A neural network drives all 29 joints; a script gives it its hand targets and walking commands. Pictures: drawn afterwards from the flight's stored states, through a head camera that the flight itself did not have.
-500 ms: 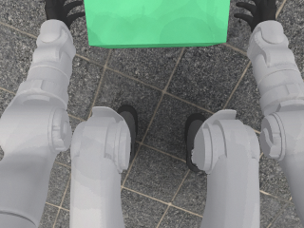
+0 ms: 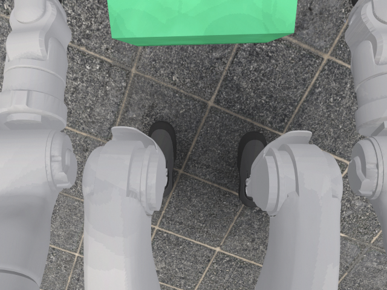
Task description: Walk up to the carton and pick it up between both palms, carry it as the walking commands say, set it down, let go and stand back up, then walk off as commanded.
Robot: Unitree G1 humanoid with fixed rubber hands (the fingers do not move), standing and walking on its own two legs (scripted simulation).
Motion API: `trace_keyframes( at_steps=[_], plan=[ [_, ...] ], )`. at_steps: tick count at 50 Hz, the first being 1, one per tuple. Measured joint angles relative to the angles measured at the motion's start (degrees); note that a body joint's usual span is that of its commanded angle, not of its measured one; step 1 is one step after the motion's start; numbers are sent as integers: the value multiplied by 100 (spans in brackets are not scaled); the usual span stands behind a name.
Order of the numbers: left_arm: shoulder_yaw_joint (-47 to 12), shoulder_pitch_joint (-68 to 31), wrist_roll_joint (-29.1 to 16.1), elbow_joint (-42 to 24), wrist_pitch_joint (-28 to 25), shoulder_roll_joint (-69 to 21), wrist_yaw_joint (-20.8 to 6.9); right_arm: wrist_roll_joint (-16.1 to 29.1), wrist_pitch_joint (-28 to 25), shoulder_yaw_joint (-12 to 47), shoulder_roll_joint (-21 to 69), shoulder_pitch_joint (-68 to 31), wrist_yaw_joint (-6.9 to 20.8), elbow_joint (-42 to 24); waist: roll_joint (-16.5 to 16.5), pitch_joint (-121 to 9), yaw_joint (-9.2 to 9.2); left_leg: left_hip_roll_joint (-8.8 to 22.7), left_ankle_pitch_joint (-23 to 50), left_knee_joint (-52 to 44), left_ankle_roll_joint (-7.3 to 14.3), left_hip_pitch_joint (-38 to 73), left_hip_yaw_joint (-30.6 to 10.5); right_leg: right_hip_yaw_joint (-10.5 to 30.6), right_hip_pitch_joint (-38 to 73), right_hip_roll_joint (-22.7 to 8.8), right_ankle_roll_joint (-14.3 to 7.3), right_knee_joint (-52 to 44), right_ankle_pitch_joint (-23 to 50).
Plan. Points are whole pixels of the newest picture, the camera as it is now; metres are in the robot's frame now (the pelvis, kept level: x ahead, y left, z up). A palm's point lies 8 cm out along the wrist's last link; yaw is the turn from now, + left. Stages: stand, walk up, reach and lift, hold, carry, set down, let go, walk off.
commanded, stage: set down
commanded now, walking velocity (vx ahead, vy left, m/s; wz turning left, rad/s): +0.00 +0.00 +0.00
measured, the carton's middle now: out of the picture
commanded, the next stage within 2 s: let go in 1.36 s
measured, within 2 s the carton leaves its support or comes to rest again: neither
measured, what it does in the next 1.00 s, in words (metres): rises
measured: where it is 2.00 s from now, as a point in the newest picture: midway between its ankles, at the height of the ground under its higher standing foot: (207, 176)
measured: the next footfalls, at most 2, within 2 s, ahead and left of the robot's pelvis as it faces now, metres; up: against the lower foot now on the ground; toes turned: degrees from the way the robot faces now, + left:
none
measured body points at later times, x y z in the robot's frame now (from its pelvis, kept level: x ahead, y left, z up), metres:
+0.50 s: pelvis +0.03 +0.00 +0.09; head +0.34 +0.00 +0.42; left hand +0.54 +0.24 -0.02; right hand +0.54 -0.23 -0.03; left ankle +0.14 +0.12 -0.33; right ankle +0.12 -0.12 -0.33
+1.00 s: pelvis +0.01 +0.00 +0.23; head +0.36 +0.03 +0.50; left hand +0.53 +0.27 +0.12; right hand +0.56 -0.21 +0.12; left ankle +0.14 +0.12 -0.33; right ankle +0.12 -0.12 -0.33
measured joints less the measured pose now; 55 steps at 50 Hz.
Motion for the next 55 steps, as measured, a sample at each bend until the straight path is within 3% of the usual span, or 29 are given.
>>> trace_keyframes(
  at_steps=[5, 12, 16, 20, 28, 31, 35, 42, 46, 50, 55],
  plan=[
    [81, 261, -17, -453, 319, -43, 75, -108, 347, -8, 103, 5, -134, -367, -148, 175, 58, -8, -136, -99, -72, 456, -1, -2, 412, -16, -77, -55, -131],
    [279, 857, 308, -1314, 643, 132, 90, -407, 714, -433, 184, 487, -214, -818, -178, -23, 133, -94, -341, -519, -154, 1260, -95, -94, 1270, -116, -184, -476, -387],
    [221, 917, 144, -673, 739, 171, -153, -635, 775, -551, 206, 668, -112, -124, -69, -1219, 63, -156, -237, -903, -124, 873, -104, -99, 932, -183, -167, -872, -324],
    [199, 1260, 79, -484, 647, -169, -415, -618, 649, -632, 437, 1002, 70, -188, 64, -2073, -57, -129, -239, -1205, -38, 758, -61, -50, 831, -165, -94, -1223, -292],
    [804, 1326, 882, -423, 576, -546, -326, -816, 601, -911, 351, 1247, 284, -8, -32, -2765, -97, 32, -51, -1890, 28, 728, 20, 51, 703, -17, -20, -1956, 43],
    [992, 1408, 906, -766, 637, -379, -342, -678, 708, -821, 246, 1358, 308, -640, -66, -2653, -27, 47, 85, -2203, 10, 840, 11, 48, 793, -5, -41, -2261, 196],
    [790, 1520, 552, -1588, 880, -67, -483, -591, 965, -644, 200, 1243, 289, -1741, -75, -1705, 66, -1, 188, -2549, -26, 1633, -27, 11, 1585, -58, -95, -2570, 265],
    [365, 1416, 196, -2604, 1620, 427, -543, -878, 1703, -750, 155, 994, 131, -2059, -168, -352, 106, -143, 366, -3356, -105, 3145, -166, -118, 3162, -208, -181, -3350, 345],
    [110, 1227, 42, -2965, 1857, 517, -468, -703, 1815, -933, -72, 1079, 120, -2305, -46, 180, 97, -173, 446, -3827, -114, 3922, -323, -267, 4038, -237, -198, -3937, 438],
    [-103, 1249, -9, -2831, 1914, 326, -438, -433, 1744, -810, -199, 1117, 242, -2363, 120, 136, 35, -143, 479, -4164, -44, 4390, -291, -228, 4515, -214, -140, -4337, 518],
    [252, 1544, 426, -1804, 1712, -125, -386, -465, 1556, -558, 134, 1327, 484, -1310, 7, -1160, -11, -66, 590, -4702, 12, 4280, -57, 16, 4270, -159, -80, -4779, 682]
  ],
)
